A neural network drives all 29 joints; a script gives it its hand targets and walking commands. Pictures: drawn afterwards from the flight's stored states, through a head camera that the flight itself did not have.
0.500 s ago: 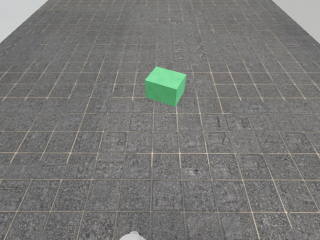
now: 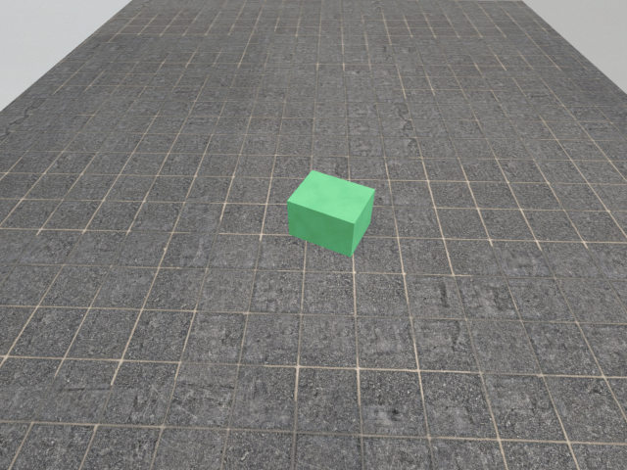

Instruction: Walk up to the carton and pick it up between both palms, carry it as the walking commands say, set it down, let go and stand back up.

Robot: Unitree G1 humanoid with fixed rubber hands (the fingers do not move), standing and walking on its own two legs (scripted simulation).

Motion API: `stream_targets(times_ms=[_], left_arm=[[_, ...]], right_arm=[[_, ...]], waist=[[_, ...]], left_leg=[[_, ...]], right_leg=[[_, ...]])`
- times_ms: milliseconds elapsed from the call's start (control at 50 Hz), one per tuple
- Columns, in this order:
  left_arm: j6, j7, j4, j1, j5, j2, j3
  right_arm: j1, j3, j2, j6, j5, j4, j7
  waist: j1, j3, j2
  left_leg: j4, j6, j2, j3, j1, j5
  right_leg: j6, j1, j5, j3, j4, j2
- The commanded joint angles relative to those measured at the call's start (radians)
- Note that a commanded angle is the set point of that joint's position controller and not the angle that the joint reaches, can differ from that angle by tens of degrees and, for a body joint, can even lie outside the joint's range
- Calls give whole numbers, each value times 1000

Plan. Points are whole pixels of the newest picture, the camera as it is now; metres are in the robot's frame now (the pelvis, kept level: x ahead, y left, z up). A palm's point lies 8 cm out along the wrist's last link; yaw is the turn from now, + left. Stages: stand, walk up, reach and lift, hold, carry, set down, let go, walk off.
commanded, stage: walk up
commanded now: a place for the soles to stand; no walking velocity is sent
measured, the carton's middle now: (330, 212) +1.25 -0.04 -0.66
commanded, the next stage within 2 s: none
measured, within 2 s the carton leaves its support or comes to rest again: neither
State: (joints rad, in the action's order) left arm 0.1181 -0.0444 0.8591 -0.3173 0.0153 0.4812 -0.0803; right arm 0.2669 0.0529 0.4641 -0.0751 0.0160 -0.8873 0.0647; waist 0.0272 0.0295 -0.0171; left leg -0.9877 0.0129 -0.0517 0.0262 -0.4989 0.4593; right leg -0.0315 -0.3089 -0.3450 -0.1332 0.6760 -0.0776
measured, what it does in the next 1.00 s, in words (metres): walks ahead: left foot, then right foot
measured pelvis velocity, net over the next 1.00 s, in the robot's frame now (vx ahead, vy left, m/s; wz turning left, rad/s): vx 0.39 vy -0.02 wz -0.05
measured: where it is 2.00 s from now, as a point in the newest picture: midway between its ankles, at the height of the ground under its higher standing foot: (324, 323)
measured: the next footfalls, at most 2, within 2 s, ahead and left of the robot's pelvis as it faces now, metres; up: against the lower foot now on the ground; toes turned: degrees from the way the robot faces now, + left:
left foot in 0.10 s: +0.21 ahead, +0.13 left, +0.00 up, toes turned +5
right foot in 0.38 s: +0.29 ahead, -0.15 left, +0.00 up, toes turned -9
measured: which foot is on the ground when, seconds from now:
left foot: up 0.00-0.08, down 0.10-0.40, up 0.42-0.62, down 0.64-0.96, up 0.98-1.00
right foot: down 0.00-0.12, up 0.14-0.36, down 0.38-0.66, up 0.68-0.92, down 0.94-1.00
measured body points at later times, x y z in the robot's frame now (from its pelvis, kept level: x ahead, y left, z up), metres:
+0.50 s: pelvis +0.20 -0.01 -0.01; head +0.19 -0.02 +0.44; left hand +0.28 +0.34 -0.09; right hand +0.27 -0.36 -0.11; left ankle +0.20 +0.11 -0.68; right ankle +0.25 -0.14 -0.72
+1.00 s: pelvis +0.39 -0.02 -0.02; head +0.41 -0.03 +0.43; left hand +0.53 +0.31 -0.10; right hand +0.42 -0.37 -0.11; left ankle +0.35 +0.13 -0.70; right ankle +0.49 -0.14 -0.72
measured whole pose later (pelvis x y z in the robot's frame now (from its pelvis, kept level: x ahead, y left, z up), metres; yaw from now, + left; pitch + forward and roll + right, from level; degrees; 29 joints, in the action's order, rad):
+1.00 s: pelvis +0.39 -0.02 -0.02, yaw -3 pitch -3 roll +0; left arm 0.12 -0.05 0.85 -0.23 0.01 0.48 -0.07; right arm 0.32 0.06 0.48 -0.07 0.01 -0.86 0.04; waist -0.04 0.07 -0.01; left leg -0.94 0.03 -0.11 0.05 -0.31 0.48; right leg -0.03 -0.46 -0.22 -0.11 0.74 -0.06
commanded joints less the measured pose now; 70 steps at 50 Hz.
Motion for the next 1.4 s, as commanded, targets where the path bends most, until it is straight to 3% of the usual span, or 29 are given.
stream_targets(times_ms=[0, 60, 80, 100, 120, 140, 300, 340, 380, 400, 440, 540, 600, 620, 660, 680, 800, 880, 920, 940, 960, 1000, 1120, 1220, 1240, 1260, 1300, 1340, 1380], left_arm=[[1, 8, -69, -2, -5, 275, -61], [-13, -1, -84, 46, -24, 200, -17], [-5, 4, -117, 56, -27, 150, -4], [-2, -1, -139, 42, -29, 122, -1], [-14, 13, -125, 87, -23, 206, -7], [-13, 4, -108, 113, -20, 242, -20], [-9, -22, -5, -82, -10, 185, -43], [-4, -12, 37, -184, -5, 214, -75], [6, 14, 24, -241, 16, 378, -107], [5, 26, -29, -120, 10, 402, -114], [5, 32, -38, -71, -2, 322, -92], [0, 15, -68, 49, 6, 314, -73], [-17, 6, -81, 52, -8, 249, -36], [-17, 3, -80, 53, -12, 199, -12], [-25, 15, -132, 165, -10, 196, -18], [-24, 18, -106, 169, -4, 255, -24], [-15, 0, -38, 73, -12, 190, -23], [-3, -16, -6, 39, -17, 181, -37], [3, 0, 36, -151, -6, 250, -91], [9, 24, 37, -281, 9, 345, -117], [5, 30, 12, -238, -9, 384, -108], [-3, 34, -50, -61, -31, 320, -92], [-1, 22, -72, -19, -13, 287, -69], [-16, 9, -96, 76, -6, 233, -24], [-20, 7, -114, 69, -2, 183, -5], [-15, 10, -126, 84, -16, 119, -1], [-29, 32, -101, 77, -11, 252, -24], [-18, 29, -64, 40, -13, 251, -26], [-6, 22, -46, -5, -26, 194, -16]], right_arm=[[-46, 61, 180, -50, -10, 107, -6], [102, 80, 203, -50, 8, 42, -11], [181, 95, 254, -47, 25, 36, -26], [233, 114, 338, -53, 20, 53, -37], [177, 112, 346, -46, -6, 76, -45], [99, 108, 328, -41, -28, 83, -40], [-123, 91, 284, -24, -10, 110, -15], [-129, 67, 219, -8, 9, 133, -6], [-180, 39, 115, -3, -4, 199, -7], [-210, 55, 216, 1, 10, 165, -19], [-121, 58, 214, -16, 5, 128, -13], [0, 66, 177, -31, -9, 83, 6], [75, 87, 189, -42, 15, 45, -6], [125, 97, 247, -43, 22, 33, -12], [230, 129, 387, -46, 4, 53, -34], [153, 117, 385, -39, -19, 59, -41], [91, 91, 289, -43, -7, 53, -38], [-50, 77, 279, -24, -12, 112, -27], [-45, 42, 189, -18, -5, 132, -23], [-42, 13, 98, -23, -10, 173, -30], [-71, 25, 178, -16, -16, 181, -36], [-29, 47, 252, -4, -7, 108, -43], [-20, 47, 187, -22, -2, 76, -11], [88, 89, 231, -25, 10, 34, -10], [159, 91, 261, -31, 17, 30, -20], [242, 100, 322, -37, 26, 31, -35], [119, 112, 344, -31, -7, 78, -45], [62, 94, 284, -25, -11, 84, -51], [48, 80, 251, -27, -10, 82, -46]], waist=[[5, -40, 218], [-105, -115, 51], [-144, -153, -101], [-165, -139, -276], [-158, -93, -76], [-131, 1, 30], [-2, -11, -222], [63, -33, -12], [119, -24, 384], [96, 80, 168], [55, 94, 73], [-8, 0, 245], [-72, -39, 117], [-105, -71, -41], [-206, -38, -254], [-161, 35, -84], [-92, 10, -171], [-16, 19, -178], [102, -106, 91], [171, -115, 392], [135, -103, 296], [51, 12, 47], [18, 27, 180], [-84, -31, 91], [-132, -51, -31], [-169, -46, -242], [-129, 8, -115], [-78, 77, -2], [-56, 35, -138]], left_leg=[[235, 10, -14, 20, -17, -135], [402, 58, 82, 92, 398, -274], [452, 117, -45, -120, 571, -72], [675, 213, -339, -601, 667, 127], [724, 274, -393, -684, 545, 313], [755, 265, -369, -648, 458, 285], [628, 202, -212, -127, 70, 91], [383, 147, -124, -23, -115, 236], [-115, 23, 56, 70, -427, 151], [-203, 18, -48, -101, -424, 51], [-155, 20, -80, -81, -372, -33], [184, 12, -50, -13, -20, -16], [353, 27, 54, 96, 307, -163], [436, 67, 6, -32, 429, -42], [785, 273, -380, -765, 506, 495], [796, 330, -429, -804, 444, 456], [628, 234, -283, -245, 369, -304], [540, 188, -203, -69, 131, -153], [176, 123, -123, 20, -127, -158], [-167, 60, -2, 100, -318, -24], [-270, 30, 33, -4, -407, 37], [-280, 23, -86, -118, -333, -67], [88, 2, -87, -19, -77, -14], [293, 33, 20, 77, 332, -171], [372, 57, -17, -30, 455, -8], [622, 170, -242, -478, 540, 301], [744, 324, -418, -747, 479, 402], [697, 288, -359, -530, 339, 179], [615, 239, -276, -293, 320, -201]], right_leg=[[-195, 88, 114, 277, -287, -240], [-120, -127, 198, 123, -58, -156], [-78, -280, 251, 38, 201, -88], [-21, -507, -79, 39, 466, 53], [-26, -522, -114, 169, 532, -8], [-10, -533, -51, 201, 517, -5], [4, -20, 25, 52, 26, -20], [-4, 253, 17, 1, -94, 69], [-193, 280, -724, 738, -509, -355], [-270, 177, -781, 848, -539, -442], [-273, 129, -533, 695, -453, -368], [-212, -17, -237, 351, -336, -268], [-136, -202, -214, 186, -141, -157], [-106, -295, -179, 132, 14, -115], [-7, -613, -211, 95, 505, 27], [8, -625, -171, 189, 524, -32], [22, -382, -44, 143, 227, -74], [14, -32, 97, 2, -6, 18], [-28, 397, -1, 70, -106, 64], [-88, 491, -312, 434, -294, -176], [-200, 442, -473, 857, -460, -374], [-250, 213, -414, 699, -400, -354], [-239, 4, 9, 358, -307, -275], [-128, -268, -314, 189, -186, -129], [-105, -358, -221, 131, 35, -95], [-36, -529, -82, 28, 381, 17], [2, -577, -185, 192, 530, -11], [9, -512, -95, 195, 447, -53], [10, -389, -68, 166, 285, -73]])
